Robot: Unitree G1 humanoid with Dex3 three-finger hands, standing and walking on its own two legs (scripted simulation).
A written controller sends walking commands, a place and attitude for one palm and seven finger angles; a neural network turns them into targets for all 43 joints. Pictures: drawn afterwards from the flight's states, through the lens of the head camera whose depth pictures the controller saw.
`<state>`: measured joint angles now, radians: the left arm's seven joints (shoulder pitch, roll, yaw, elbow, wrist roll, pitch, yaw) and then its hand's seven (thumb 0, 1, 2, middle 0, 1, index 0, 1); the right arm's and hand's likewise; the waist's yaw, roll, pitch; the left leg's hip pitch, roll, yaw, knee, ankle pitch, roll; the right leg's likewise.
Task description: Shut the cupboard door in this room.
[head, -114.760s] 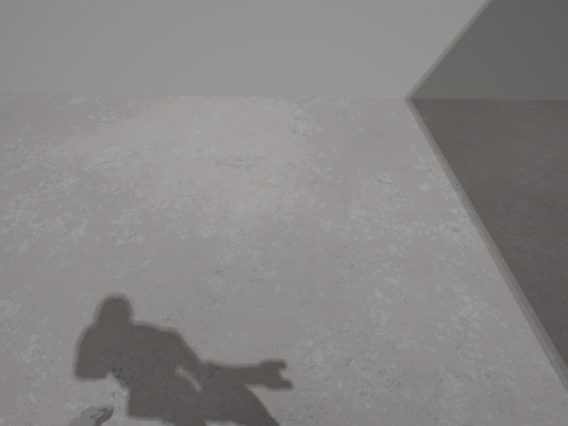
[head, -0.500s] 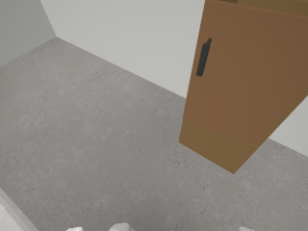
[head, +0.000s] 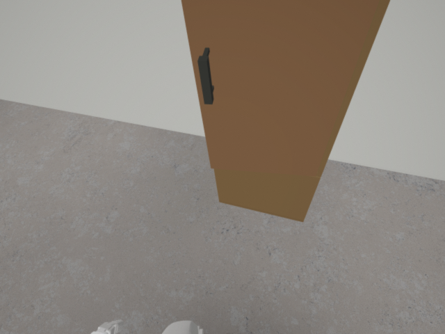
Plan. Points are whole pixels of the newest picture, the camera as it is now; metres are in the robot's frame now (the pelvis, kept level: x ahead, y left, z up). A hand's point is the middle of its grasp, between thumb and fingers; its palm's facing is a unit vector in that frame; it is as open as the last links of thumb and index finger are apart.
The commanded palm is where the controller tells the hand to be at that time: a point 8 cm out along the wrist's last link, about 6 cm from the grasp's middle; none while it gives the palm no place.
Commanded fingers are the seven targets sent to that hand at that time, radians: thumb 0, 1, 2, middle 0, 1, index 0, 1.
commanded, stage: turn to face it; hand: left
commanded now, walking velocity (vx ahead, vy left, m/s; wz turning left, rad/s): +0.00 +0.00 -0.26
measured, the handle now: (207, 76) +0.66 +0.06 +0.08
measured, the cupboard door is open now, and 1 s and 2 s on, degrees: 9 9 9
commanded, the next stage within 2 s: take the last steps up to it in 0.16 s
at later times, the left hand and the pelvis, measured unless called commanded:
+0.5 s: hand out of the picture +0.12 +0.20 -0.16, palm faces -0.12 -0.98 -0.16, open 7.4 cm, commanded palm none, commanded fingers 0.00 0.90 0.90 -0.20 -0.30 -0.20 -0.30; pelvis +0.04 +0.02 +0.02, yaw -8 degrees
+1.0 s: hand (181, 313) +0.18 +0.12 -0.18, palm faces -0.14 -0.98 -0.16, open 7.3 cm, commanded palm none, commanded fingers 0.00 0.90 0.90 -0.20 -0.30 -0.20 -0.30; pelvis +0.14 -0.05 +0.00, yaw -10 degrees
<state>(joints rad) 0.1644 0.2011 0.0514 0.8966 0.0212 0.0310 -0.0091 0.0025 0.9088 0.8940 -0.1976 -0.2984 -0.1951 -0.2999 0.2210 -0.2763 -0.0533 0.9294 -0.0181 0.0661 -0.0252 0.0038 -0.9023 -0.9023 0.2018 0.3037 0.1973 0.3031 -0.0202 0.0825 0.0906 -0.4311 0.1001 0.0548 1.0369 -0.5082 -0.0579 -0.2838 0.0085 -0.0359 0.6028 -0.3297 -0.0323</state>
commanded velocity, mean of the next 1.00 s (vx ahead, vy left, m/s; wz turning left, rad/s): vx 0.10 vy -0.05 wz -0.12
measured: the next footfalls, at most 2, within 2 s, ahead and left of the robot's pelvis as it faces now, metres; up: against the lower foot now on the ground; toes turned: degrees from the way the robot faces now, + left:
left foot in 0.28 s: +0.07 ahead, +0.14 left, +0.00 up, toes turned -2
right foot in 0.68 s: +0.10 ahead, -0.15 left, +0.00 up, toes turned -12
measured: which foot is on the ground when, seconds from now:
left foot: up 0.00-0.26, down 0.28-0.68, up 0.70-0.96, down 0.98-1.00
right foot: down 0.00-0.30, up 0.32-0.66, down 0.68-1.00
